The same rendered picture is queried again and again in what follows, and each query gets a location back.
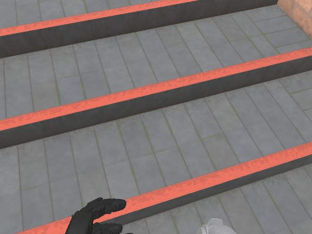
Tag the robot left hand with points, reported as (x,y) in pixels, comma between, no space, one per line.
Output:
(82,221)

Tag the robot right shin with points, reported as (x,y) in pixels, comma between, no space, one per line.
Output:
(215,221)

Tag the right robot thigh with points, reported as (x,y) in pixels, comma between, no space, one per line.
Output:
(215,228)

